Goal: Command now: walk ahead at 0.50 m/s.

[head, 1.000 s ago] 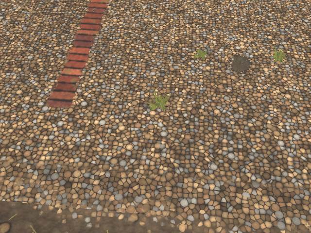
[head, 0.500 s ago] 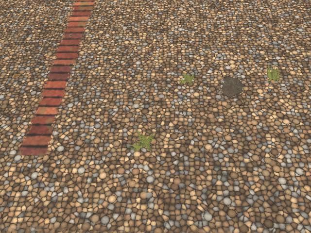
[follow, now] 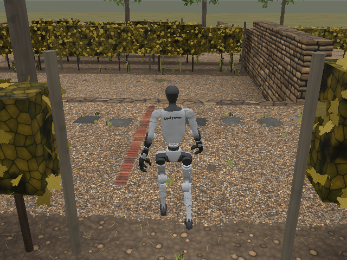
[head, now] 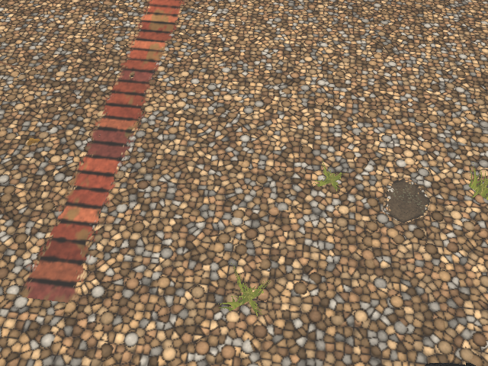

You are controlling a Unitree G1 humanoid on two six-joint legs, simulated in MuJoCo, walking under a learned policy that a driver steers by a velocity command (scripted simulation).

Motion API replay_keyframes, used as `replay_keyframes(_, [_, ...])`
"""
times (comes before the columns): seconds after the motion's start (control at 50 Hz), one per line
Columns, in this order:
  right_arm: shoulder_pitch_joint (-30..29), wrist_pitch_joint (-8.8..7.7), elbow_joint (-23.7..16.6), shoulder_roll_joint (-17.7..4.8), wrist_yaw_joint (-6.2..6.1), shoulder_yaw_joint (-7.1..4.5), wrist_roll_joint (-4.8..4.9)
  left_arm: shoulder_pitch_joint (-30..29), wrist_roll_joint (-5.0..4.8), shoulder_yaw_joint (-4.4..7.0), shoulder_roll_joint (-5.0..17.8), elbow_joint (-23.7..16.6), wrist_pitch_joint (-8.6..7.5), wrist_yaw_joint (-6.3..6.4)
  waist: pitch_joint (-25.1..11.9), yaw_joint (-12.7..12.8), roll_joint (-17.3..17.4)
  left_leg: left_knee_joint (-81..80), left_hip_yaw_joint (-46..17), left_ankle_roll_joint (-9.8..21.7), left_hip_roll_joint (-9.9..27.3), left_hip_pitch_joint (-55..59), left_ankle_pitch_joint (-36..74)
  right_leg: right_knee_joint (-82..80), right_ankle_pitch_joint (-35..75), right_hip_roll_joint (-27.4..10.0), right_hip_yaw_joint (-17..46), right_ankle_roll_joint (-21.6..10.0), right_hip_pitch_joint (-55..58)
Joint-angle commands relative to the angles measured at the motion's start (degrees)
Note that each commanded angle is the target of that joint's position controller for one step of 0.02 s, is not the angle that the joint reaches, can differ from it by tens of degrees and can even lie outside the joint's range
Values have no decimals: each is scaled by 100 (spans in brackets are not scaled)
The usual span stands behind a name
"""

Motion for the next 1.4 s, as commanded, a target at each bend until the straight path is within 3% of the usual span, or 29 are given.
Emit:
replay_keyframes(0.02, [1582,25,154,-957,-69,-265,38,-368,-170,122,802,-606,-321,-62,-1099,-836,861,-1546,-3087,1134,1870,3876,-1049,2545,202,-290,367,-214,-3655])
replay_keyframes(0.04, [1201,23,91,-819,-67,-221,-12,-591,-117,131,760,-631,-325,-28,-689,-680,493,-1741,-2545,1048,1659,3066,-629,2258,706,-529,245,-205,-3448])
replay_keyframes(0.08, [853,-17,72,-572,-39,-150,-108,-467,-36,161,584,-587,-208,-3,-396,-325,588,-2115,-1888,962,1343,2075,-5,1778,1238,-797,288,-160,-2795])
replay_keyframes(0.14, [932,-90,201,-696,-57,-184,-59,-510,10,142,365,-616,-58,28,-221,-193,497,-2454,-1386,1069,1255,1702,543,1255,1634,-867,222,-10,-2780])
replay_keyframes(0.28, [1537,-25,547,-900,-209,-215,11,-1839,35,63,176,-1007,-118,-63,103,-564,350,-2610,-581,839,986,1926,882,-1047,3524,-616,-46,124,-2838])
replay_keyframes(0.4, [1950,133,871,-1005,-253,-271,76,-2510,-24,36,299,-1329,-194,-246,281,-669,387,-2116,-684,753,1464,3034,1223,-1844,2953,-447,-28,-123,-2963])
replay_keyframes(0.44, [1820,188,874,-1087,-275,-303,82,-2142,-23,104,477,-1261,-220,-271,44,-411,518,-1650,-653,633,1492,3217,2256,-1957,2526,-259,-179,-284,-2324])
replay_keyframes(0.48, [1686,243,812,-930,-290,-235,55,-582,21,343,914,-784,-220,-208,-938,318,389,179,-257,356,996,2616,3213,-1988,2682,-112,-306,-600,-29])
replay_keyframes(0.5, [2111,185,670,-501,-264,-88,-39,265,128,470,1433,-630,-207,-162,-1864,339,-513,2290,29,26,401,698,1414,-1853,2535,-1469,1549,-1258,2236])
replay_keyframes(0.52, [2426,53,751,-102,-220,45,-40,510,44,444,1407,-535,-177,-191,-2430,249,-1563,3654,-477,-155,-409,-824,-2539,-2740,1509,-2222,3759,-1802,3235])
replay_keyframes(0.54, [1896,-55,686,-723,-179,-114,123,314,-6,304,963,-566,-185,-184,-1896,372,-1069,4244,-970,-42,-75,-1472,-2565,-3001,840,-2041,3571,-1555,2881])
replay_keyframes(0.56, [1416,-120,525,-879,-169,-153,221,-195,1,249,814,-670,-192,-164,-1124,258,-811,4190,-780,42,228,-1719,-2010,-3155,1044,-1888,2813,-1346,2042])
replay_keyframes(0.6, [1149,-90,509,-795,-228,-195,112,-850,119,161,520,-780,-217,-174,-433,-92,-361,3595,-654,24,671,-1207,-1138,-3532,1929,-1504,1831,-1195,563])
replay_keyframes(0.64, [1378,48,585,-554,-237,-186,82,-960,144,128,403,-743,-256,-194,-379,-338,-485,3266,-675,-25,813,-698,-851,-3853,2245,-1309,1386,-1185,4])
replay_keyframes(0.68, [1253,135,544,-463,-257,-179,50,-852,110,159,543,-653,-295,-164,-217,-390,-415,2889,-617,-131,864,-827,-562,-4065,2588,-1273,1064,-1253,-190])
replay_keyframes(0.74, [686,141,361,-464,-255,-189,-18,-560,101,192,680,-508,-271,-70,-38,-274,-269,1963,-591,-291,872,-1283,326,-4193,2985,-1221,735,-1228,-20])
replay_keyframes(0.82, [-65,79,174,-304,-175,-117,10,-236,42,184,722,-351,-229,-1,114,-40,-290,629,-346,-314,642,-1006,1356,-4241,3014,-984,226,-1028,42])
replay_keyframes(0.94, [-874,-10,-172,-384,1,-71,66,302,-35,232,795,-17,-70,37,359,120,-283,-265,-385,-138,448,-1104,896,-3752,3296,-1417,405,-986,1053])
replay_keyframes(0.98, [-570,-63,-130,-570,27,-133,68,185,-52,274,893,-30,-13,60,185,-124,-410,-439,-347,-37,304,-544,484,-3369,3890,-1491,557,-894,1190])
replay_keyframes(1.02, [831,-102,275,-993,-38,-355,35,-44,-34,234,808,-119,27,64,-681,-834,-378,-537,-156,203,99,1558,503,-1885,5011,-1049,324,-653,717])
replay_keyframes(1.04, [1890,-102,462,-1419,-105,-473,-69,-10,75,118,519,-280,23,61,-1627,-1166,196,-280,-1207,539,1123,3406,550,-126,3546,-620,54,-435,-471])
replay_keyframes(1.06, [2158,-48,602,-1777,-95,-541,-68,803,22,-87,-264,-303,-95,18,-2402,-760,1801,-917,-3769,1409,2455,5224,-430,1796,-158,357,-38,-71,-2662])
replay_keyframes(1.08, [2105,-41,548,-1153,-101,-384,-23,475,-119,69,422,-217,-182,10,-2259,-982,1266,-1351,-4081,1285,2314,4952,-1254,2500,-484,78,669,-101,-3190])
replay_keyframes(1.1, [1640,-59,477,-877,-133,-297,-18,-61,-228,167,716,-387,-218,14,-1368,-940,1013,-1475,-3167,983,2140,4212,-1209,2633,-9,-192,580,-167,-3552])
replay_keyframes(1.14, [916,-96,411,-544,-132,-202,-70,-441,-145,214,608,-443,-171,83,-557,-630,560,-1864,-1986,732,1750,2724,-450,2190,856,-631,444,-165,-3168])
replay_keyframes(1.18, [696,-133,458,-398,-125,-172,-140,-222,-140,233,341,-414,-14,67,-355,-346,700,-2210,-1290,655,1549,2038,-74,1919,1206,-811,480,-173,-2627])
replay_keyframes(1.24, [724,-173,566,-571,-175,-226,-145,-440,-98,239,174,-579,152,73,-41,-242,445,-2444,-642,772,1556,1712,879,1504,1570,-833,479,-90,-2811])
replay_keyframes(1.3, [731,-109,670,-716,-253,-254,-155,-687,28,195,53,-718,131,36,31,-165,377,-2261,161,740,1314,1609,2589,271,2317,-644,277,29,-2589])
replay_keyframes(1.4, [1070,41,920,-900,-321,-264,-7,-1492,82,96,30,-955,98,-129,-149,-433,404,-1868,441,663,1323,2105,3059,-1229,3049,-347,-143,-17,-1948])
